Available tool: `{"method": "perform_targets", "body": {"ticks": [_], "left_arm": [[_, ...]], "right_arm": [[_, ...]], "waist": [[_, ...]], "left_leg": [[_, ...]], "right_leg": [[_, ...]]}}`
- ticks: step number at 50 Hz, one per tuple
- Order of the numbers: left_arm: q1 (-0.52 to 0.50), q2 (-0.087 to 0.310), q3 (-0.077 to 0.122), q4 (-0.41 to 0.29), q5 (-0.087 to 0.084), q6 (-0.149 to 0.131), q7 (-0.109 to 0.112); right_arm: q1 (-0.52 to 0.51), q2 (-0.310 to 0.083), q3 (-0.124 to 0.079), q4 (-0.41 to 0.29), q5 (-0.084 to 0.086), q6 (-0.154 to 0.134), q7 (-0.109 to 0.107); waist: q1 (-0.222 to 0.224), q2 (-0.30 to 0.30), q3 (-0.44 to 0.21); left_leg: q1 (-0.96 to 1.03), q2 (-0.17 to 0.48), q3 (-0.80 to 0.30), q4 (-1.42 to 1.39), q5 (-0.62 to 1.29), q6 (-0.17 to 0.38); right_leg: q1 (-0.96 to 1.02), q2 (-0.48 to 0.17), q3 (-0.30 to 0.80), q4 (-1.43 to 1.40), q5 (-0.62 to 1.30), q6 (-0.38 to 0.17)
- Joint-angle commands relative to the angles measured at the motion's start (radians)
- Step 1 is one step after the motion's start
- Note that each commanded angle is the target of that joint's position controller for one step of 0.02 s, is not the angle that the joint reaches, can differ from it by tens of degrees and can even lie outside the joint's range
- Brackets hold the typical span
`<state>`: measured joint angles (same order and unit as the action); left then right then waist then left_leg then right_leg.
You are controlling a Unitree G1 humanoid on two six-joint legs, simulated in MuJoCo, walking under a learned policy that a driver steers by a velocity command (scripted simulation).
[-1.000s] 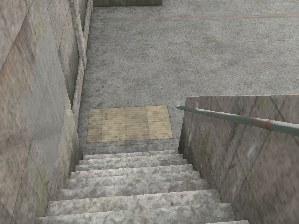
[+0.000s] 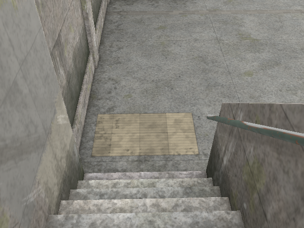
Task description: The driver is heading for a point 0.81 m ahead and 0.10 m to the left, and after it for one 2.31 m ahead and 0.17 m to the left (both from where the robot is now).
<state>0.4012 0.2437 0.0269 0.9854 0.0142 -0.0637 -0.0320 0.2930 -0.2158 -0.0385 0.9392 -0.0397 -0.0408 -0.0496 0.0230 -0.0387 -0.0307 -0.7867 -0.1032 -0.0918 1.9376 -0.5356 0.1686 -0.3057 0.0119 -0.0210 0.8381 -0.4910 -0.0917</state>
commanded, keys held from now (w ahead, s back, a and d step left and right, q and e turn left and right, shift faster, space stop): w+shift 0.72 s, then w+q+shift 0.18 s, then q+shift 0.10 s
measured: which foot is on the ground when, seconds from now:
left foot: up 0.00-0.22, down 0.24-0.58, up 0.60-0.94, down 0.96-1.00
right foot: down 0.00-0.22, up 0.24-0.58, down 0.60-0.92, up 0.94-1.00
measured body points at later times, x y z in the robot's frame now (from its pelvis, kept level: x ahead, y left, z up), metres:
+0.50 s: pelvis +0.32 +0.02 -0.29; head +0.30 +0.03 +0.16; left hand +0.50 +0.24 -0.39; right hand +0.18 -0.20 -0.42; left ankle +0.19 +0.11 -0.91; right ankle +0.51 -0.12 -0.93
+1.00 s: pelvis +0.65 +0.02 -0.59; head +0.63 +0.02 -0.14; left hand +0.60 +0.26 -0.73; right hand +0.76 -0.22 -0.72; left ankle +0.66 +0.08 -1.32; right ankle +0.52 -0.10 -1.02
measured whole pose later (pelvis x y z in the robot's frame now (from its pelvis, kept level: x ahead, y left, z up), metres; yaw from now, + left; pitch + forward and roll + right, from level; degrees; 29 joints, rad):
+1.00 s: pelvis +0.65 +0.02 -0.59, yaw +9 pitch -2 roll -3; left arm 0.43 0.20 0.03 0.99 0.06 -0.05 0.04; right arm 0.28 -0.22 -0.03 0.91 -0.01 -0.03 0.02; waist 0.00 0.04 -0.03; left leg -0.29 -0.05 0.00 0.61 -0.15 0.14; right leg -0.46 0.00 -0.11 1.96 -0.68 -0.07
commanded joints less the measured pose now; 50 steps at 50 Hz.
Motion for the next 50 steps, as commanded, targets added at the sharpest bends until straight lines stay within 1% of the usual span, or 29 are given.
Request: {"method": "perform_targets", "body": {"ticks": [1, 3, 6, 7, 9, 11, 12, 14, 15, 18, 20, 22, 24, 27, 28, 29, 30, 31, 32, 35, 36, 38, 41, 43, 46, 47, 48, 49, 50], "left_arm": [[0.068, 0.011, -0.025, 0.003, -0.011, -0.024, 0.023], [-0.012, 0.067, -0.008, -0.029, 0.012, -0.048, 0.032], [-0.062, 0.066, -0.010, -0.052, -0.043, -0.071, 0.077], [-0.024, 0.093, 0.000, -0.047, -0.032, -0.055, 0.075], [-0.101, 0.166, 0.028, -0.044, -0.018, -0.030, 0.071], [-0.133, 0.106, 0.026, -0.034, 0.019, -0.005, 0.068], [-0.161, 0.077, 0.039, -0.051, 0.013, 0.030, 0.078], [0.000, -0.069, -0.010, -0.146, 0.005, 0.017, 0.095], [-0.004, -0.016, 0.001, -0.098, 0.021, 0.016, 0.094], [-0.175, -0.053, -0.014, -0.188, 0.058, 0.018, 0.061], [-0.085, -0.014, 0.005, -0.083, 0.054, 0.047, 0.052], [-0.257, 0.032, 0.017, -0.121, 0.023, 0.028, 0.032], [-0.327, -0.008, -0.013, -0.168, 0.005, -0.001, 0.010], [-0.105, 0.070, 0.018, -0.106, 0.000, 0.042, 0.027], [0.092, 0.125, 0.038, -0.042, 0.009, 0.056, 0.048], [0.367, 0.194, 0.077, 0.041, 0.022, 0.062, 0.060], [0.374, 0.178, 0.084, 0.024, 0.003, 0.064, 0.028], [0.223, 0.106, 0.024, -0.003, -0.008, 0.039, -0.014], [0.213, 0.093, 0.000, 0.004, -0.008, 0.016, -0.015], [0.167, 0.022, -0.017, 0.024, -0.005, -0.027, 0.003], [0.086, 0.044, -0.019, -0.012, -0.005, -0.031, 0.030], [0.064, 0.108, -0.003, -0.012, 0.016, -0.043, 0.031], [-0.085, 0.061, -0.016, -0.062, -0.049, -0.083, 0.065], [-0.024, 0.094, -0.007, -0.052, -0.033, -0.073, 0.059], [-0.036, 0.118, 0.017, -0.012, 0.026, -0.038, 0.055], [0.068, 0.082, 0.021, 0.006, 0.056, -0.002, 0.079], [-0.011, 0.116, 0.043, 0.000, 0.069, 0.027, 0.094], [-0.009, 0.013, 0.021, -0.114, 0.051, 0.022, 0.094], [-0.006, 0.062, 0.010, -0.163, 0.061, 0.009, 0.081]], "right_arm": [[0.023, 0.006, 0.012, -0.097, -0.031, -0.001, 0.010], [0.040, -0.069, -0.015, -0.022, -0.018, 0.013, 0.018], [-0.130, -0.017, 0.021, -0.086, 0.025, -0.026, 0.071], [-0.173, -0.017, 0.024, -0.104, 0.043, -0.022, 0.069], [0.051, -0.097, -0.008, -0.041, 0.005, 0.015, 0.049], [0.499, -0.214, -0.062, 0.092, -0.010, 0.034, 0.027], [0.441, -0.181, -0.055, 0.034, 0.040, 0.027, 0.063], [0.353, -0.153, -0.008, 0.066, 0.031, -0.010, 0.103], [0.420, -0.151, -0.010, 0.092, 0.029, -0.022, 0.098], [0.216, -0.053, 0.037, 0.037, 0.021, -0.051, 0.050], [0.131, -0.151, 0.015, 0.020, 0.010, -0.054, 0.046], [0.185, -0.095, 0.027, 0.036, 0.054, -0.084, 0.024], [0.085, -0.086, 0.029, -0.011, 0.071, -0.082, 0.010], [0.018, -0.193, -0.014, -0.005, 0.034, -0.053, 0.018], [0.035, -0.139, -0.008, 0.018, 0.012, -0.037, 0.024], [0.017, -0.121, -0.008, 0.023, -0.008, -0.029, 0.021], [-0.088, -0.154, -0.045, -0.005, 0.016, -0.004, 0.005], [-0.020, -0.005, -0.002, -0.076, 0.015, -0.002, -0.009], [0.123, 0.024, 0.008, -0.095, 0.022, -0.013, -0.007], [0.129, 0.019, 0.004, -0.008, -0.051, -0.010, 0.004], [0.048, 0.028, 0.021, -0.101, -0.045, -0.005, 0.008], [0.086, -0.029, -0.001, -0.016, -0.038, 0.016, 0.004], [-0.149, -0.022, 0.017, -0.100, 0.030, -0.013, 0.068], [-0.136, -0.018, 0.016, -0.092, 0.026, -0.003, 0.064], [0.212, -0.149, -0.030, -0.006, 0.015, 0.035, 0.032], [0.240, -0.182, -0.046, 0.002, 0.008, 0.030, 0.045], [0.327, -0.135, -0.056, 0.035, 0.012, 0.025, 0.056], [0.319, -0.172, -0.038, 0.048, 0.019, 0.025, 0.081], [0.364, -0.186, -0.030, 0.051, 0.063, 0.005, 0.074]], "waist": [[-0.126, -0.055, 0.048], [-0.136, 0.010, 0.081], [-0.098, 0.040, 0.110], [-0.042, -0.025, 0.153], [-0.131, -0.229, 0.082], [-0.307, -0.111, -0.008], [-0.361, 0.191, 0.134], [-0.067, 0.292, 0.080], [-0.091, 0.131, 0.066], [0.047, 0.141, 0.083], [0.086, 0.162, 0.079], [0.020, 0.048, 0.139], [0.027, 0.026, 0.141], [0.077, 0.294, 0.111], [0.128, 0.292, 0.056], [0.256, 0.164, 0.012], [0.351, -0.039, 0.101], [0.153, -0.221, 0.227], [-0.007, -0.221, 0.148], [-0.060, 0.000, 0.066], [-0.113, -0.095, 0.066], [-0.114, -0.075, 0.072], [-0.111, 0.058, 0.117], [-0.050, -0.061, 0.127], [-0.153, -0.215, 0.047], [-0.138, -0.051, 0.132], [-0.234, 0.152, 0.155], [-0.088, 0.330, 0.165], [-0.090, 0.230, 0.099]], "left_leg": [[-0.138, 0.097, -0.043, -0.628, 0.467, -0.110], [0.182, 0.058, 0.058, -0.672, 0.787, -0.154], [0.543, 0.068, 0.165, -1.120, 1.251, -0.154], [0.507, 0.091, 0.163, -1.215, 1.132, -0.141], [0.541, 0.129, 0.142, -1.077, 0.986, -0.071], [0.938, 0.153, 0.111, -1.226, 0.793, 0.013], [0.802, 0.250, -0.007, -1.723, 0.735, 0.057], [1.051, 0.402, -0.178, -1.101, 1.559, 0.004], [0.986, 0.411, -0.229, -1.154, 1.060, 0.046], [0.425, 0.423, -0.340, -1.294, 0.583, 0.053], [0.068, 0.361, -0.291, -1.267, 0.557, 0.079], [0.251, 0.270, -0.253, -1.065, 0.242, 0.030], [-0.014, 0.190, -0.073, -1.082, 0.027, -0.002], [0.167, 0.260, -0.109, -0.849, 0.353, 0.035], [0.222, 0.226, -0.030, -0.571, 0.657, 0.027], [0.089, 0.185, 0.042, -0.168, 0.885, -0.019], [-0.033, -0.013, 0.084, 0.266, 0.304, -0.033], [-0.292, -0.118, 0.026, 0.344, -0.212, -0.010], [-0.424, -0.040, -0.037, 0.076, -0.169, -0.002], [-0.426, 0.068, -0.120, -0.177, 0.155, -0.048], [-0.231, 0.110, -0.089, -0.533, 0.400, -0.142], [0.090, 0.054, -0.002, -0.503, 0.571, -0.163], [0.473, 0.047, 0.089, -1.060, 1.311, -0.149], [0.517, 0.039, 0.172, -1.050, 1.240, -0.107], [0.634, 0.108, 0.188, -1.183, 0.879, 0.005], [0.612, 0.108, 0.104, -1.592, 0.618, 0.052], [0.801, 0.178, 0.045, -1.764, 0.844, 0.091], [1.020, 0.238, -0.055, -1.196, 1.547, 0.056], [1.122, 0.282, -0.242, -1.201, 1.534, 0.114]], "right_leg": [[-0.140, -0.291, 0.352, -0.158, 0.706, -0.126], [-0.447, -0.180, 0.319, -0.077, 0.365, -0.126], [-0.565, -0.074, 0.133, 0.033, -0.004, -0.067], [-0.459, -0.104, 0.167, 0.069, 0.090, -0.086], [-0.285, -0.175, 0.240, 0.279, 0.400, -0.119], [-0.382, -0.101, 0.103, 0.933, 0.848, -0.065], [-0.399, 0.138, 0.005, 1.416, 0.173, -0.062], [-0.951, 0.137, 0.129, 1.285, -0.275, -0.084], [-0.998, 0.062, 0.194, 1.148, -0.209, -0.101], [-0.792, -0.003, 0.198, 0.514, 0.359, 0.026], [-0.332, 0.010, 0.051, 0.586, 0.607, 0.075], [-0.543, -0.004, 0.131, 0.310, 0.924, 0.042], [-0.059, -0.006, -0.029, -0.043, 1.198, 0.052], [0.061, -0.046, -0.018, 0.007, 0.976, 0.001], [0.202, -0.055, -0.041, -0.058, 0.845, -0.024], [0.466, -0.044, -0.034, -0.128, 0.748, -0.072], [0.469, -0.165, 0.120, -0.497, 0.686, -0.139], [0.384, -0.187, 0.112, -0.208, 1.189, -0.037], [0.474, -0.248, 0.235, -0.020, 1.405, -0.028], [0.202, -0.257, 0.347, -0.051, 0.784, -0.104], [-0.105, -0.361, 0.478, -0.164, 0.788, -0.161], [-0.364, -0.295, 0.400, -0.085, 0.650, -0.151], [-0.588, -0.132, 0.108, 0.004, -0.023, -0.033], [-0.461, -0.168, 0.084, 0.144, 0.140, -0.028], [-0.181, -0.196, 0.034, 0.584, 0.842, -0.011], [-0.126, -0.118, -0.029, 0.883, 0.859, 0.002], [-0.309, -0.012, -0.089, 1.332, 0.253, -0.014], [-0.791, 0.055, -0.079, 1.399, -0.276, 0.013], [-0.968, -0.016, 0.014, 1.146, -0.204, 0.024]]}}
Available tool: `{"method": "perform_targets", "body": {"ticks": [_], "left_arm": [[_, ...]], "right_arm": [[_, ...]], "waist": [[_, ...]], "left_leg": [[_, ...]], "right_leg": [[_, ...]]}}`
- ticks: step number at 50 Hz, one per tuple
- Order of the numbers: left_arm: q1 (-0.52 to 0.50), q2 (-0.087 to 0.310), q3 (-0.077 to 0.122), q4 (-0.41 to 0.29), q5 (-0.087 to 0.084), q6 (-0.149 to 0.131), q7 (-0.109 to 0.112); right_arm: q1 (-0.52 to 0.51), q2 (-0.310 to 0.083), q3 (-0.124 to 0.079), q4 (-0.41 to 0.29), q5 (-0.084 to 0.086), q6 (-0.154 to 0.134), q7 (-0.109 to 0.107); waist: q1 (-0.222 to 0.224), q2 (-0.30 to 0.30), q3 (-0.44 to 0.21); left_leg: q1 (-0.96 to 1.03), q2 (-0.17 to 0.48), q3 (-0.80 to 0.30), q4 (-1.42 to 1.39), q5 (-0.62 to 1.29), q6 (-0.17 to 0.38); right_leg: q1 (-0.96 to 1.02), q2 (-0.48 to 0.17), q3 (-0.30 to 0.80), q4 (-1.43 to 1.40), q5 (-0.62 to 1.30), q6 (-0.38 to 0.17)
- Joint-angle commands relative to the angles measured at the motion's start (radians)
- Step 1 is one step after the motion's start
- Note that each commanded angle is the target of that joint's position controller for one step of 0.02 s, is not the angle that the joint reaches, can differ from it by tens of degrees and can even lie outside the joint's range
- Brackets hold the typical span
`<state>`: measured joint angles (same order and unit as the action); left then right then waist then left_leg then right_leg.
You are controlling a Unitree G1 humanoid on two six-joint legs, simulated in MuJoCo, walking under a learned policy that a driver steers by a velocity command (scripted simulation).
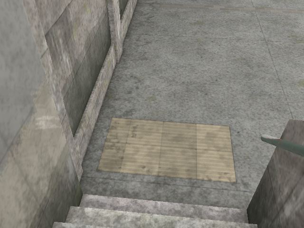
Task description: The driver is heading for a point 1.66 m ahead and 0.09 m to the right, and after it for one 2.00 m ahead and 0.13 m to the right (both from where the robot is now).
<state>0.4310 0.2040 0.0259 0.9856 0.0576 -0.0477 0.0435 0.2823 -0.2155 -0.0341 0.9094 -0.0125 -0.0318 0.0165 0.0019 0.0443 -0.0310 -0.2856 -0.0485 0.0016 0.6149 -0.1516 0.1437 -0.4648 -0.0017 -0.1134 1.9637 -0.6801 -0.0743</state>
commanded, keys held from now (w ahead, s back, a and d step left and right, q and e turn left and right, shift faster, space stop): q+shift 0.06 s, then shift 0.94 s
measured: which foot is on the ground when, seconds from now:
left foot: down 0.00-0.32, up 0.34-0.64, down 0.66-1.00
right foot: up 0.00-0.28, down 0.30-1.00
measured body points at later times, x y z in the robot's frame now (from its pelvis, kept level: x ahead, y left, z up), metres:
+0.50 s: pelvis +0.19 -0.04 -0.23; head +0.19 -0.03 +0.22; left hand +0.13 +0.21 -0.38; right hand +0.35 -0.23 -0.34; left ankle +0.22 +0.12 -0.77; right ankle +0.22 -0.13 -0.95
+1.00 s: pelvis +0.24 +0.00 -0.22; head +0.23 +0.01 +0.23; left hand +0.22 +0.23 -0.37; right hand +0.36 -0.21 -0.36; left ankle +0.27 +0.13 -0.95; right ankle +0.22 -0.13 -0.95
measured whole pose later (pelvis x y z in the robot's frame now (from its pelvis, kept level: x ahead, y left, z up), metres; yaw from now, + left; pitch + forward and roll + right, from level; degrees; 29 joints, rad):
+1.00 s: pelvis +0.24 +0.00 -0.22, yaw +11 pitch -2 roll -1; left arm 0.33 0.19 -0.02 0.93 0.00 0.04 -0.04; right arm 0.22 -0.19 0.04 0.94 0.01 0.03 0.01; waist 0.01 -0.01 0.02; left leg -0.27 0.06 0.08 0.52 -0.21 0.00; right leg -0.09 -0.01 -0.04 0.46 -0.33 0.01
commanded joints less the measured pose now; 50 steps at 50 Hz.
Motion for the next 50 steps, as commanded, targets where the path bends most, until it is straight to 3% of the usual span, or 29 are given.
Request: {"method": "perform_targets", "body": {"ticks": [1, 2, 3, 4, 5, 6, 8, 10, 12, 14, 15, 16, 17, 18, 19, 20, 21, 22, 24, 25, 28, 31, 33, 34, 36, 37, 39, 41, 50], "left_arm": [[-0.064, 0.100, 0.011, -0.159, 0.020, -0.009, -0.003], [-0.054, 0.110, -0.002, -0.246, 0.052, -0.061, -0.087], [-0.137, 0.077, -0.002, -0.265, 0.027, -0.085, -0.077], [-0.150, 0.078, -0.010, -0.240, 0.036, -0.093, -0.069], [-0.075, 0.027, -0.025, -0.163, 0.042, -0.073, -0.087], [-0.016, 0.024, -0.036, -0.131, 0.022, -0.068, -0.122], [-0.028, 0.146, -0.009, -0.107, 0.057, -0.046, -0.145], [-0.095, 0.113, -0.010, -0.150, 0.032, -0.023, -0.162], [-0.177, 0.117, -0.008, -0.163, 0.043, -0.002, -0.159], [0.123, 0.154, 0.021, -0.058, 0.033, -0.009, -0.150], [0.266, 0.285, 0.072, 0.005, 0.009, -0.019, -0.115], [0.209, 0.369, 0.086, -0.055, 0.004, -0.015, -0.125], [0.181, 0.319, 0.080, -0.095, 0.054, -0.005, -0.165], [0.158, 0.326, 0.084, -0.122, 0.090, -0.001, -0.155], [0.047, 0.285, 0.052, -0.142, 0.041, 0.000, -0.159], [-0.083, 0.158, -0.001, -0.146, 0.016, -0.001, -0.158], [-0.147, 0.096, -0.045, -0.123, -0.012, -0.005, -0.172], [-0.102, 0.085, -0.047, -0.118, 0.002, -0.018, -0.147], [-0.039, 0.139, -0.045, -0.074, -0.004, -0.054, -0.113], [-0.168, 0.174, -0.048, -0.138, 0.018, -0.067, -0.097], [-0.136, 0.227, -0.047, -0.126, -0.002, -0.102, -0.072], [-0.107, 0.290, -0.006, -0.099, -0.004, -0.074, -0.141], [-0.141, 0.244, -0.001, -0.123, -0.042, -0.053, -0.187], [-0.027, 0.220, 0.017, -0.127, -0.046, -0.039, -0.177], [0.000, 0.178, 0.018, -0.136, -0.039, -0.012, -0.148], [-0.035, 0.026, -0.035, -0.143, -0.090, 0.047, -0.100], [-0.070, 0.032, -0.037, -0.142, -0.071, 0.101, -0.085], [-0.063, 0.073, -0.028, -0.128, -0.067, 0.108, -0.084], [-0.038, 0.091, -0.025, -0.071, -0.058, 0.076, -0.074]], "right_arm": [[0.367, -0.191, -0.034, 0.086, 0.041, -0.011, 0.005], [0.351, -0.182, -0.046, 0.054, -0.176, -0.066, 0.052], [0.299, -0.069, -0.027, 0.089, -0.182, -0.098, 0.057], [0.188, -0.013, 0.005, 0.033, -0.141, -0.104, 0.054], [0.223, -0.036, 0.012, 0.058, -0.110, -0.107, 0.054], [0.137, -0.151, -0.011, 0.009, -0.130, -0.118, 0.048], [0.104, -0.116, 0.003, -0.045, -0.057, -0.118, -0.002], [0.045, -0.244, -0.015, -0.076, -0.061, -0.113, -0.023], [0.249, -0.159, 0.020, -0.041, -0.035, -0.103, -0.001], [0.130, -0.231, 0.008, -0.093, -0.028, -0.069, 0.064], [0.182, -0.162, 0.028, -0.094, -0.018, -0.058, 0.096], [0.378, -0.047, 0.043, -0.116, -0.025, -0.058, 0.131], [0.401, -0.147, 0.023, -0.118, 0.019, -0.037, 0.132], [0.261, -0.195, 0.011, -0.187, 0.027, -0.013, 0.115], [0.150, -0.147, 0.029, -0.252, 0.019, -0.003, 0.097], [0.169, -0.034, 0.081, -0.238, -0.008, 0.002, 0.094], [0.230, 0.072, 0.134, -0.222, 0.003, 0.000, 0.111], [0.262, 0.033, 0.128, -0.185, 0.003, -0.010, 0.112], [0.243, -0.007, 0.118, -0.201, -0.035, -0.004, 0.142], [0.223, -0.044, 0.102, -0.169, -0.043, 0.011, 0.149], [0.017, -0.123, 0.063, -0.236, 0.006, -0.018, 0.132], [0.029, -0.120, 0.038, -0.167, -0.018, -0.030, 0.136], [0.085, -0.121, 0.025, -0.115, -0.047, -0.034, 0.108], [0.027, -0.179, 0.011, -0.124, -0.039, -0.038, 0.097], [0.000, -0.151, 0.015, -0.095, -0.031, -0.035, 0.101], [-0.009, -0.032, 0.056, -0.111, 0.062, 0.031, 0.020], [-0.101, -0.029, 0.072, -0.104, 0.042, 0.064, -0.012], [-0.074, -0.068, 0.062, -0.078, 0.019, 0.070, -0.013], [-0.041, -0.093, 0.052, 0.021, 0.029, 0.051, -0.013]], "waist": [[-0.068, 0.029, 0.037], [-0.083, -0.023, -0.310], [-0.034, 0.013, -0.035], [-0.019, -0.026, 0.042], [0.034, -0.029, 0.064], [0.108, 0.033, 0.042], [0.039, -0.089, 0.054], [0.053, 0.022, 0.085], [-0.024, -0.003, 0.159], [0.093, -0.033, 0.047], [0.117, -0.186, 0.000], [-0.008, -0.344, -0.359], [0.069, -0.205, -0.400], [0.098, -0.077, -0.267], [0.028, -0.042, -0.168], [-0.060, -0.021, -0.030], [-0.162, -0.057, 0.113], [-0.128, -0.035, 0.166], [-0.083, -0.084, 0.093], [-0.082, 0.030, 0.074], [0.004, -0.080, 0.117], [-0.011, -0.179, 0.038], [-0.064, -0.116, -0.015], [0.026, -0.008, -0.080], [0.052, 0.026, -0.028], [0.027, 0.029, -0.161], [0.049, 0.021, 0.034], [0.036, 0.008, 0.075], [0.013, -0.012, 0.087]], "left_leg": [[0.560, 0.286, -0.452, 0.104, 0.943, 0.222], [0.563, 0.328, -0.386, 0.151, 0.852, 0.290], [0.322, 0.294, -0.463, 0.136, 0.846, 0.234], [-0.038, 0.333, -0.472, 0.150, 0.816, 0.241], [-0.373, 0.183, -0.364, 0.220, 0.665, 0.199], [-0.667, 0.081, -0.251, 0.219, 0.531, 0.089], [-0.715, -0.077, -0.044, 0.348, -0.106, -0.064], [-0.714, -0.075, -0.061, 0.374, -0.123, -0.078], [-0.346, 0.052, -0.352, 0.468, 0.015, -0.015], [-0.349, 0.048, -0.391, 0.702, 0.210, -0.022], [-0.400, 0.009, -0.392, 0.960, 0.286, -0.095], [-0.709, -0.085, -0.140, 1.432, -0.558, -0.188], [-1.001, -0.118, -0.089, 1.696, -0.938, -0.235], [-1.124, -0.076, -0.079, 1.678, -0.873, -0.249], [-1.120, 0.019, -0.114, 1.547, -0.772, -0.264], [-1.015, 0.138, -0.196, 1.278, -0.512, -0.274], [-0.712, 0.153, -0.185, 1.240, -0.387, -0.308], [-0.639, 0.168, -0.173, 1.206, -0.213, -0.323], [-0.554, 0.152, -0.063, 1.031, -0.095, -0.313], [-0.409, 0.177, -0.038, 0.714, 0.284, -0.294], [-0.431, 0.125, 0.059, 0.423, 0.163, -0.305], [-0.114, 0.084, 0.078, 0.174, 0.093, -0.284], [0.042, 0.116, 0.049, 0.035, 0.257, -0.234], [0.124, 0.165, 0.023, 0.006, 0.315, -0.159], [0.132, 0.192, -0.039, -0.067, 0.101, -0.080], [0.204, 0.274, -0.181, -0.131, 0.154, -0.053], [-0.004, 0.235, -0.126, -0.175, 0.105, -0.114], [-0.011, 0.206, -0.081, -0.178, 0.025, -0.147], [0.097, 0.203, -0.058, -0.187, 0.095, -0.141]], "right_leg": [[-0.801, -0.033, 0.173, -0.074, -0.039, 0.032], [-0.649, -0.069, 0.266, -0.156, 0.054, 0.087], [-0.807, -0.117, 0.285, -0.325, 0.225, 0.104], [-0.637, -0.143, 0.283, -0.698, 0.512, 0.146], [-0.298, -0.096, 0.177, -0.732, 0.794, 0.162], [0.061, -0.058, 0.109, -0.619, 0.933, 0.165], [0.215, -0.031, 0.139, -1.060, 1.427, 0.129], [0.444, 0.038, 0.050, -1.237, 1.208, 0.131], [0.228, -0.038, 0.157, -1.613, 1.104, 0.095], [0.511, -0.042, 0.105, -1.670, 1.144, 0.063], [0.708, -0.171, 0.221, -1.891, 1.360, -0.065], [1.219, -0.457, 0.346, -1.304, 2.329, -0.376], [1.278, -0.506, 0.413, -1.203, 2.401, -0.459], [1.081, -0.474, 0.415, -1.217, 2.230, -0.391], [0.813, -0.487, 0.511, -1.260, 1.905, -0.365], [0.510, -0.491, 0.495, -1.395, 1.669, -0.286], [0.079, -0.437, 0.410, -1.549, 1.427, -0.240], [-0.079, -0.335, 0.306, -1.561, 1.208, -0.196], [-0.157, -0.190, 0.216, -1.485, 0.844, -0.151], [-0.250, -0.139, 0.134, -1.507, 0.683, -0.115], [-0.030, -0.091, 0.094, -1.503, 0.770, 0.056], [0.037, -0.173, 0.224, -1.515, 0.800, 0.000], [0.075, -0.146, 0.222, -1.464, 0.672, 0.016], [0.105, -0.101, 0.166, -1.469, 0.440, 0.036], [0.057, -0.041, 0.120, -1.464, 0.197, 0.056], [0.130, -0.066, 0.135, -1.431, 0.290, 0.038], [0.237, -0.071, 0.141, -1.508, 0.387, 0.062], [0.266, -0.084, 0.154, -1.526, 0.392, 0.064], [0.281, -0.104, 0.187, -1.621, 0.477, 0.058]]}}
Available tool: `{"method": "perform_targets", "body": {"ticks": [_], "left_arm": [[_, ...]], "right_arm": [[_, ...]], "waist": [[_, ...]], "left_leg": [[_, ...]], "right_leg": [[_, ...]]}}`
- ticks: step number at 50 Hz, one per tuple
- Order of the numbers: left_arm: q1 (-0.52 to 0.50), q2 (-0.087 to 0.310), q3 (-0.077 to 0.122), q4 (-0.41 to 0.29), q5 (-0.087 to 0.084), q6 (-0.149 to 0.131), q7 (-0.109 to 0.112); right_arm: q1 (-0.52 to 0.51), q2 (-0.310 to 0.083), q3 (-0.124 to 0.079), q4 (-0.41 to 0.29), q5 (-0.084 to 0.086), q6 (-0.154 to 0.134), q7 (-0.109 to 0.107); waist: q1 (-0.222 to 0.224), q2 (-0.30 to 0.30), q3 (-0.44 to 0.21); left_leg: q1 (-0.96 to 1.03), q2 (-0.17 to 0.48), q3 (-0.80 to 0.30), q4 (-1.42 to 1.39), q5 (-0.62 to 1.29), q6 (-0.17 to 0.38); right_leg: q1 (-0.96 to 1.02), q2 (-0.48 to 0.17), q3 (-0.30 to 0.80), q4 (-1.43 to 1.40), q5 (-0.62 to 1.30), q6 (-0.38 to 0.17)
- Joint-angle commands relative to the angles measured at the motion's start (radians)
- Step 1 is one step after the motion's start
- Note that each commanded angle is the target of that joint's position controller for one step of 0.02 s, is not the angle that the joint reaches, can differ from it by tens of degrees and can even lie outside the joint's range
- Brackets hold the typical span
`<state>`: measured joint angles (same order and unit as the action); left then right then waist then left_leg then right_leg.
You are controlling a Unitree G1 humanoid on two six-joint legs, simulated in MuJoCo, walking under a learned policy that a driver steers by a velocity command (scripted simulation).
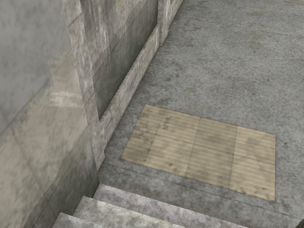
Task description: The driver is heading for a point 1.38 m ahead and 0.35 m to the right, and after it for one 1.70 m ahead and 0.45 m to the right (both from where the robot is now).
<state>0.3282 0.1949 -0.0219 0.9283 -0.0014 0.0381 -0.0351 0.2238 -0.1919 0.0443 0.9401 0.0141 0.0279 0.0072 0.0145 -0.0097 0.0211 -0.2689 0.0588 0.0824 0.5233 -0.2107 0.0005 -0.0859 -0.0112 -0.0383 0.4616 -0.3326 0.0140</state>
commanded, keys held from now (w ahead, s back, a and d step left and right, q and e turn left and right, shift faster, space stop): shift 0.16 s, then w+shift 0.84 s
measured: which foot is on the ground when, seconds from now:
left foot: down 0.00-1.00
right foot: down 0.00-1.00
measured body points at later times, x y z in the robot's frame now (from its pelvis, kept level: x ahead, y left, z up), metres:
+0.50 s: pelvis +0.05 +0.02 -0.02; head +0.05 +0.02 +0.43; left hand +0.10 +0.27 -0.16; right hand +0.17 -0.24 -0.15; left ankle +0.05 +0.11 -0.74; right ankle -0.05 -0.12 -0.73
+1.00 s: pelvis +0.02 +0.02 -0.01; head +0.05 +0.02 +0.44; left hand +0.14 +0.28 -0.14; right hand +0.24 -0.21 -0.11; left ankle +0.05 +0.11 -0.74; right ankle -0.03 -0.12 -0.74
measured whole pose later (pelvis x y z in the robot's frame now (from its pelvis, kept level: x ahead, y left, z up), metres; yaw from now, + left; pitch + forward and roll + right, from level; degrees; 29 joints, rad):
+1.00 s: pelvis +0.02 +0.02 -0.01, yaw +0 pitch -3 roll +0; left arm 0.13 0.23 0.01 0.84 -0.02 0.03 0.00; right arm -0.05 -0.25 0.01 0.83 0.03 0.04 0.00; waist 0.04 0.02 0.10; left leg -0.29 0.01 0.09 0.66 -0.32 0.04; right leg -0.13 -0.04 -0.01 0.61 -0.43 0.03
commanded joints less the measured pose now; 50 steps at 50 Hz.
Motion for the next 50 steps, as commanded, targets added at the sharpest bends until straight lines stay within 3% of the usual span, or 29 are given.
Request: {"method": "perform_targets", "body": {"ticks": [1, 8, 9, 10, 11, 12, 13, 17, 18, 19, 22, 24, 27, 31, 33, 35, 36, 37, 38, 39, 40, 41, 43, 46, 48, 50], "left_arm": [[0.066, 0.099, 0.025, -0.009, 0.007, -0.009, 0.001], [0.080, 0.077, 0.027, 0.017, 0.016, -0.015, 0.005], [0.085, 0.060, 0.020, 0.027, 0.017, -0.017, 0.009], [0.095, 0.086, 0.032, 0.028, 0.018, -0.015, 0.012], [0.090, 0.108, 0.041, 0.019, 0.018, -0.011, 0.011], [0.066, 0.113, 0.044, 0.000, 0.018, -0.007, 0.010], [0.043, 0.109, 0.045, -0.016, 0.013, -0.006, 0.012], [-0.021, 0.130, 0.061, -0.056, 0.006, -0.027, 0.027], [-0.034, 0.118, 0.061, -0.066, 0.004, -0.036, 0.028], [-0.019, 0.105, 0.060, -0.071, 0.007, -0.047, 0.030], [0.028, 0.103, 0.065, -0.063, 0.003, -0.054, 0.042], [0.043, 0.104, 0.066, -0.061, 0.001, -0.052, 0.046], [0.013, 0.125, 0.068, -0.076, -0.002, -0.041, 0.050], [-0.057, 0.132, 0.066, -0.104, -0.006, -0.031, 0.052], [-0.100, 0.129, 0.064, -0.119, -0.007, -0.029, 0.051], [-0.139, 0.110, 0.058, -0.134, -0.004, -0.030, 0.050], [-0.159, 0.095, 0.053, -0.146, 0.000, -0.031, 0.050], [-0.165, 0.080, 0.048, -0.154, 0.003, -0.031, 0.049], [-0.146, 0.082, 0.049, -0.149, 0.005, -0.031, 0.049], [-0.104, 0.086, 0.050, -0.130, 0.011, -0.031, 0.052], [-0.064, 0.108, 0.056, -0.112, 0.010, -0.031, 0.053], [-0.076, 0.142, 0.065, -0.112, 0.003, -0.030, 0.053], [-0.117, 0.172, 0.073, -0.123, -0.020, -0.026, 0.039], [-0.223, 0.149, 0.063, -0.151, -0.023, -0.019, 0.035], [-0.244, 0.132, 0.058, -0.159, -0.030, -0.023, 0.034], [-0.266, 0.120, 0.050, -0.162, -0.017, -0.016, 0.027]], "right_arm": [[0.021, -0.112, -0.025, -0.001, 0.003, -0.007, 0.000], [0.010, -0.106, -0.031, 0.056, 0.003, 0.000, 0.000], [0.006, -0.108, -0.032, 0.059, 0.000, 0.000, -0.002], [0.004, -0.147, -0.051, 0.058, 0.003, 0.008, -0.004], [-0.010, -0.171, -0.065, 0.047, 0.001, 0.018, -0.004], [-0.060, -0.176, -0.072, 0.021, 0.003, 0.026, -0.003], [-0.107, -0.157, -0.071, -0.007, 0.005, 0.026, -0.004], [-0.114, -0.110, -0.069, -0.040, -0.005, -0.008, -0.012], [-0.105, -0.119, -0.073, -0.040, -0.012, -0.014, -0.010], [-0.109, -0.141, -0.079, -0.036, -0.013, -0.020, -0.007], [-0.057, -0.190, -0.095, -0.023, -0.004, -0.019, -0.008], [-0.104, -0.188, -0.095, -0.039, 0.007, -0.016, -0.009], [-0.169, -0.179, -0.094, -0.058, 0.008, -0.020, -0.009], [-0.211, -0.165, -0.084, -0.083, 0.006, -0.018, -0.010], [-0.185, -0.167, -0.081, -0.079, 0.003, -0.012, -0.008], [-0.169, -0.174, -0.077, -0.075, 0.000, -0.005, -0.003], [-0.177, -0.181, -0.074, -0.072, 0.002, -0.004, 0.002], [-0.207, -0.193, -0.074, -0.072, 0.006, -0.001, 0.006], [-0.237, -0.213, -0.081, -0.073, 0.011, 0.003, 0.005], [-0.274, -0.219, -0.085, -0.080, 0.019, 0.006, -0.002], [-0.305, -0.203, -0.083, -0.098, 0.021, 0.006, -0.010], [-0.299, -0.180, -0.076, -0.114, 0.015, -0.004, -0.015], [-0.363, -0.152, -0.059, -0.174, 0.006, -0.019, -0.018], [-0.331, -0.142, -0.055, -0.176, 0.006, -0.011, -0.009], [-0.302, -0.150, -0.056, -0.167, 0.010, -0.001, -0.007], [-0.317, -0.156, -0.056, -0.171, 0.018, 0.016, -0.005]], "waist": [[-0.002, 0.035, 0.034], [-0.004, 0.032, 0.032], [-0.002, 0.035, 0.018], [0.000, 0.036, 0.020], [0.007, 0.029, 0.041], [0.018, 0.021, 0.102], [0.025, -0.003, 0.139], [0.010, -0.091, 0.119], [0.004, -0.069, 0.103], [0.008, -0.003, 0.068], [0.006, 0.068, -0.026], [0.024, 0.058, -0.056], [0.030, 0.025, -0.069], [0.018, 0.002, -0.101], [-0.004, 0.018, -0.122], [-0.017, 0.059, -0.120], [-0.015, 0.096, -0.104], [0.005, 0.130, -0.073], [0.026, 0.131, -0.045], [0.049, 0.102, -0.036], [0.061, 0.028, -0.041], [0.041, -0.047, -0.070], [0.058, -0.128, -0.100], [0.012, -0.043, -0.125], [-0.002, 0.000, -0.139], [-0.004, 0.029, -0.088]], "left_leg": [[0.091, 0.096, -0.137, -0.098, 0.153, 0.006], [0.118, 0.083, -0.123, -0.115, 0.174, 0.012], [0.124, 0.069, -0.118, -0.144, 0.055, 0.012], [0.116, 0.026, -0.096, -0.122, -0.173, 0.034], [0.069, 0.001, -0.088, -0.115, -0.384, 0.058], [-0.010, -0.006, -0.092, -0.114, -0.447, 0.071], [-0.056, -0.013, -0.085, -0.098, -0.399, 0.073], [-0.040, -0.047, -0.023, 0.036, -0.143, 0.069], [-0.003, -0.033, -0.041, 0.041, -0.110, 0.074], [0.011, -0.018, -0.062, 0.054, -0.036, 0.082], [0.116, 0.038, -0.152, 0.075, 0.221, 0.133], [0.112, 0.045, -0.142, 0.117, 0.389, 0.141], [0.027, 0.013, -0.063, 0.194, 0.492, 0.122], [0.023, -0.006, -0.026, 0.208, 0.504, 0.098], [0.107, -0.003, -0.028, 0.193, 0.506, 0.098], [0.172, 0.031, -0.062, 0.171, 0.551, 0.110], [0.174, 0.069, -0.104, 0.141, 0.588, 0.127], [0.155, 0.114, -0.148, 0.098, 0.611, 0.145], [0.133, 0.133, -0.171, 0.068, 0.607, 0.154], [0.095, 0.119, -0.159, 0.087, 0.609, 0.147], [0.055, 0.074, -0.112, 0.153, 0.609, 0.127], [-0.019, 0.032, -0.061, 0.194, 0.563, 0.101], [-0.107, -0.008, -0.028, 0.167, 0.309, 0.055], [0.066, -0.011, -0.014, 0.119, 0.335, 0.029], [0.175, 0.006, -0.034, 0.092, 0.346, 0.041], [0.178, 0.015, -0.075, 0.034, 0.229, 0.047]], "right_leg": [[-0.094, -0.095, 0.112, -0.126, 0.126, -0.035], [-0.074, -0.102, 0.109, -0.143, 0.160, -0.035], [-0.060, -0.097, 0.103, -0.158, 0.083, -0.040], [-0.069, -0.058, 0.070, -0.115, -0.076, -0.067], [-0.098, -0.037, 0.056, -0.092, -0.215, -0.098], [-0.144, -0.041, 0.065, -0.099, -0.266, -0.119], [-0.167, -0.053, 0.082, -0.109, -0.254, -0.130], [-0.205, -0.099, 0.164, -0.099, -0.209, -0.142], [-0.221, -0.072, 0.128, -0.045, -0.147, -0.136], [-0.191, -0.056, 0.095, 0.014, -0.036, -0.127], [-0.183, -0.011, 0.021, 0.164, 0.165, -0.100], [-0.142, -0.011, 0.016, 0.166, 0.230, -0.090], [-0.057, -0.028, 0.035, 0.199, 0.415, -0.080], [-0.042, -0.050, 0.053, 0.251, 0.643, -0.070], [-0.106, -0.039, 0.047, 0.294, 0.611, -0.062], [-0.205, -0.012, 0.032, 0.348, 0.379, -0.055], [-0.251, 0.002, 0.026, 0.359, 0.142, -0.054], [-0.273, 0.006, 0.014, 0.292, -0.120, -0.052], [-0.236, -0.001, 0.004, 0.178, -0.167, -0.047], [-0.149, -0.006, -0.013, 0.095, -0.033, -0.042], [-0.068, -0.018, 0.004, 0.084, 0.259, -0.040], [0.034, -0.041, 0.042, 0.139, 0.517, -0.045], [0.096, -0.116, 0.115, 0.135, 0.748, -0.076], [0.021, -0.114, 0.107, 0.133, 0.732, -0.084], [-0.053, -0.083, 0.081, 0.095, 0.501, -0.072], [-0.111, -0.054, 0.058, 0.057, 0.259, -0.069]]}}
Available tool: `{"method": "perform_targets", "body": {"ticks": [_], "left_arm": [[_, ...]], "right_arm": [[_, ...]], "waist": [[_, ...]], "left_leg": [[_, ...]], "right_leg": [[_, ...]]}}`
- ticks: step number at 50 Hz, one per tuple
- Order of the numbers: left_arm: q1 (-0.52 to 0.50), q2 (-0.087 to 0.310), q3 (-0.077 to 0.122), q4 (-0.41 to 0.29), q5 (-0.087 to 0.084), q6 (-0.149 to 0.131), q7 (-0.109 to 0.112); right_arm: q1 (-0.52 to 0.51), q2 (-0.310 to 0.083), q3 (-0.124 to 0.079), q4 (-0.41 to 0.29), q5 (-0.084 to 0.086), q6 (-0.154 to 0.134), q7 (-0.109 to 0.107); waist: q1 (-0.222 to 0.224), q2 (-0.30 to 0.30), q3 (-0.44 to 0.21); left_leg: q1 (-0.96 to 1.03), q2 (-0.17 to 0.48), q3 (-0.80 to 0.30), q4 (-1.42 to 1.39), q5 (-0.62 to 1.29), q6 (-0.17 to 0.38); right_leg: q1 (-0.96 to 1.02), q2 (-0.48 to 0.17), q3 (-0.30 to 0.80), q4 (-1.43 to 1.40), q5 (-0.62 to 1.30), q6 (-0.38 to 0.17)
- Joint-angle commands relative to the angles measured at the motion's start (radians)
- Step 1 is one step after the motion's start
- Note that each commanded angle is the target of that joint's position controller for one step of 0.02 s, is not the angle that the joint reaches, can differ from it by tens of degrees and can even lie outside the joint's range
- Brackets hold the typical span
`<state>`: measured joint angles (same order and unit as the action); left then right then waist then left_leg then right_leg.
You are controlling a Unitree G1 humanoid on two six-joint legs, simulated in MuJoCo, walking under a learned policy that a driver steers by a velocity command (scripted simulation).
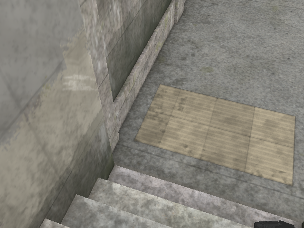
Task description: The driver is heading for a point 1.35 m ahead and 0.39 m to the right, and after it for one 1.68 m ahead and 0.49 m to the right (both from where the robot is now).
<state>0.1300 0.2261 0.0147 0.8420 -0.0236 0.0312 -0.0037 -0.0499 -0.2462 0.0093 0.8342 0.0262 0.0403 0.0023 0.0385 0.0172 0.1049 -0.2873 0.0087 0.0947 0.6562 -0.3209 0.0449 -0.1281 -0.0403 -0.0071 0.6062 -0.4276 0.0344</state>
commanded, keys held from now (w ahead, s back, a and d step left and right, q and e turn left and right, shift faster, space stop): w+shift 0.42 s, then w+e+shift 0.58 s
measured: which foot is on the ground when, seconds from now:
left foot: down 0.00-1.00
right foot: down 0.00-1.00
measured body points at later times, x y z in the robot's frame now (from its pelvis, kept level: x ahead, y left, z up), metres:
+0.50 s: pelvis -0.02 +0.01 +0.01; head +0.00 +0.01 +0.46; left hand +0.11 +0.25 -0.11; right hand +0.21 -0.23 -0.07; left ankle +0.02 +0.09 -0.72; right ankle -0.06 -0.14 -0.72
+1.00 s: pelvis -0.01 -0.03 -0.01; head +0.01 -0.07 +0.43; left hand +0.26 +0.13 -0.09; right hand +0.05 -0.34 -0.13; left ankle +0.02 +0.09 -0.72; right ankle -0.06 -0.13 -0.72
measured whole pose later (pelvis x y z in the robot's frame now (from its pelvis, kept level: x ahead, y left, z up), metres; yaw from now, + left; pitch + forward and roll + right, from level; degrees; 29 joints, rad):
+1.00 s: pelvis -0.01 -0.03 -0.01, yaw -19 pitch -2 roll +1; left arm 0.02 0.26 -0.01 0.71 -0.06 0.05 -0.02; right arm 0.12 -0.33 -0.04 0.68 -0.01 0.07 0.02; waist -0.02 0.05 0.10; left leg -0.29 0.20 0.31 0.77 -0.41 -0.04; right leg -0.32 0.09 0.12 0.82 -0.43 -0.07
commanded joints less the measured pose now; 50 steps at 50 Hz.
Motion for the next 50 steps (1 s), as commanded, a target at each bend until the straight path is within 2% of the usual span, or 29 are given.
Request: {"method": "perform_targets", "body": {"ticks": [1, 2, 4, 5, 8, 12, 15, 21, 24, 27, 30, 31, 32, 34, 36, 38, 40, 41, 43, 45, 47, 48, 49, 50], "left_arm": [[-0.072, 0.081, 0.010, -0.076, 0.008, -0.004, -0.010], [-0.070, 0.076, 0.007, -0.075, 0.010, 0.000, -0.015], [-0.062, 0.096, 0.007, -0.069, 0.007, -0.003, -0.030], [-0.064, 0.100, 0.007, -0.067, 0.008, -0.007, -0.034], [-0.086, 0.106, 0.006, -0.062, -0.004, -0.017, -0.036], [-0.114, 0.098, 0.001, -0.070, 0.001, -0.017, -0.035], [-0.103, 0.096, -0.007, -0.069, 0.007, -0.015, -0.039], [-0.108, 0.106, -0.014, -0.072, 0.010, -0.020, -0.040], [-0.120, 0.105, -0.013, -0.077, -0.009, -0.028, -0.033], [-0.109, 0.106, -0.012, -0.080, -0.022, -0.030, -0.028], [-0.113, 0.108, -0.009, -0.092, -0.020, -0.028, -0.025], [-0.097, 0.107, -0.005, -0.089, -0.013, -0.029, -0.020], [-0.098, 0.113, -0.005, -0.097, -0.008, -0.023, -0.023], [-0.079, 0.113, 0.003, -0.107, -0.015, -0.018, -0.027], [-0.076, 0.121, 0.012, -0.119, -0.018, -0.015, -0.031], [-0.065, 0.125, 0.016, -0.121, -0.021, -0.016, -0.029], [-0.066, 0.132, 0.019, -0.131, -0.031, -0.017, -0.026], [-0.098, 0.130, 0.018, -0.140, -0.032, -0.013, -0.022], [-0.129, 0.128, 0.013, -0.170, -0.044, -0.009, -0.014], [-0.140, 0.128, 0.007, -0.188, -0.044, -0.002, -0.012], [-0.124, 0.129, 0.002, -0.191, -0.043, 0.003, -0.013], [-0.103, 0.131, 0.000, -0.186, -0.035, 0.007, -0.014], [-0.092, 0.139, -0.004, -0.203, -0.040, 0.008, -0.022], [-0.079, 0.146, -0.008, -0.199, -0.038, 0.011, -0.032]], "right_arm": [[-0.064, -0.106, -0.019, -0.070, 0.008, 0.011, 0.001], [-0.087, -0.115, -0.020, -0.078, 0.009, 0.016, 0.001], [-0.117, -0.119, -0.021, -0.105, 0.004, 0.018, 0.006], [-0.121, -0.120, -0.022, -0.112, 0.002, 0.015, 0.007], [-0.106, -0.119, -0.026, -0.120, -0.004, 0.001, 0.006], [-0.107, -0.119, -0.027, -0.136, -0.003, -0.005, 0.009], [-0.114, -0.132, -0.032, -0.146, -0.002, 0.003, 0.009], [-0.108, -0.127, -0.029, -0.156, -0.005, -0.003, 0.013], [-0.091, -0.129, -0.030, -0.161, -0.018, -0.015, 0.008], [-0.065, -0.145, -0.037, -0.168, -0.027, -0.020, 0.006], [-0.049, -0.149, -0.038, -0.179, -0.030, -0.018, 0.004], [-0.028, -0.163, -0.045, -0.180, -0.032, -0.017, 0.000], [0.002, -0.176, -0.053, -0.177, -0.026, -0.013, -0.004], [0.003, -0.198, -0.065, -0.190, -0.024, -0.009, -0.007], [0.016, -0.198, -0.071, -0.196, -0.020, -0.011, -0.005], [0.031, -0.191, -0.076, -0.209, -0.021, -0.014, -0.003], [0.047, -0.180, -0.075, -0.224, -0.024, -0.011, 0.004], [0.066, -0.172, -0.073, -0.217, -0.029, -0.005, 0.009], [0.099, -0.175, -0.074, -0.223, -0.034, -0.001, 0.016], [0.112, -0.177, -0.074, -0.229, -0.034, 0.003, 0.019], [0.097, -0.174, -0.073, -0.242, -0.034, 0.012, 0.018], [0.105, -0.173, -0.076, -0.235, -0.033, 0.016, 0.016], [0.081, -0.188, -0.081, -0.252, -0.035, 0.013, 0.017], [0.053, -0.184, -0.081, -0.262, -0.037, 0.015, 0.020]], "waist": [[-0.020, 0.023, -0.132], [-0.009, 0.044, -0.098], [0.004, 0.028, -0.055], [0.004, 0.016, -0.053], [-0.002, -0.005, -0.068], [-0.010, 0.017, -0.082], [-0.004, 0.018, -0.079], [-0.011, -0.006, -0.098], [-0.030, 0.015, -0.121], [-0.041, 0.032, -0.127], [-0.057, 0.046, -0.119], [-0.062, 0.050, -0.127], [-0.072, 0.060, -0.134], [-0.055, 0.078, -0.133], [-0.048, 0.060, -0.138], [-0.048, 0.011, -0.152], [-0.057, -0.023, -0.175], [-0.074, -0.027, -0.166], [-0.081, -0.019, -0.199], [-0.075, -0.011, -0.209], [-0.049, -0.012, -0.209], [-0.037, -0.044, -0.204], [-0.013, -0.072, -0.206], [0.002, -0.112, -0.186]], "left_leg": [[0.170, 0.074, -0.106, -0.140, 0.254, 0.001], [0.136, 0.083, -0.124, -0.179, 0.170, -0.001], [0.091, 0.075, -0.135, -0.236, 0.008, -0.007], [0.086, 0.068, -0.129, -0.243, -0.013, -0.012], [0.131, 0.061, -0.126, -0.251, -0.029, -0.018], [0.149, 0.066, -0.142, -0.271, -0.030, -0.016], [0.144, 0.068, -0.155, -0.291, -0.079, -0.019], [0.174, 0.055, -0.137, -0.264, -0.012, -0.016], [0.242, 0.069, -0.111, -0.229, 0.093, -0.030], [0.288, 0.092, -0.101, -0.215, 0.118, -0.049], [0.313, 0.107, -0.074, -0.200, 0.145, -0.061], [0.341, 0.116, -0.065, -0.177, 0.181, -0.058], [0.352, 0.132, -0.062, -0.176, 0.170, -0.055], [0.332, 0.183, -0.067, -0.173, 0.172, -0.045], [0.315, 0.204, -0.028, -0.128, 0.235, -0.049], [0.309, 0.186, 0.031, -0.059, 0.291, -0.067], [0.328, 0.164, 0.064, 0.004, 0.350, -0.084], [0.322, 0.157, 0.079, 0.027, 0.363, -0.092], [0.352, 0.176, 0.084, 0.051, 0.396, -0.096], [0.331, 0.196, 0.098, 0.060, 0.369, -0.100], [0.271, 0.196, 0.122, 0.083, 0.308, -0.107], [0.204, 0.180, 0.151, 0.100, 0.225, -0.118], [0.162, 0.127, 0.140, 0.115, 0.053, -0.115], [0.101, 0.090, 0.133, 0.130, -0.128, -0.118]], "right_leg": [[-0.097, -0.013, 0.019, -0.104, 0.231, -0.091], [-0.109, -0.003, 0.010, -0.121, 0.143, -0.093], [-0.091, -0.009, 0.013, -0.167, 0.110, -0.115], [-0.077, -0.016, 0.016, -0.180, 0.117, -0.120], [-0.080, -0.030, 0.029, -0.220, 0.098, -0.124], [-0.071, -0.026, 0.022, -0.216, 0.110, -0.116], [-0.071, -0.016, -0.003, -0.208, 0.112, -0.112], [-0.057, -0.031, 0.009, -0.225, 0.148, -0.112], [-0.087, -0.031, 0.065, -0.212, 0.194, -0.117], [-0.131, -0.013, 0.091, -0.182, 0.203, -0.125], [-0.184, 0.007, 0.105, -0.135, 0.229, -0.129], [-0.212, 0.017, 0.094, -0.096, 0.258, -0.132], [-0.240, 0.036, 0.085, -0.068, 0.222, -0.139], [-0.268, 0.050, 0.059, -0.023, 0.192, -0.158], [-0.264, 0.048, 0.058, -0.006, 0.236, -0.174], [-0.247, 0.047, 0.076, 0.000, 0.360, -0.184], [-0.259, 0.049, 0.107, 0.022, 0.522, -0.188], [-0.289, 0.050, 0.112, 0.052, 0.603, -0.181], [-0.332, 0.062, 0.112, 0.095, 0.682, -0.179], [-0.340, 0.071, 0.114, 0.118, 0.699, -0.183], [-0.314, 0.080, 0.125, 0.127, 0.722, -0.189], [-0.273, 0.085, 0.137, 0.135, 0.768, -0.191], [-0.236, 0.091, 0.220, 0.110, 0.774, -0.203], [-0.223, 0.087, 0.277, 0.085, 0.794, -0.210]]}}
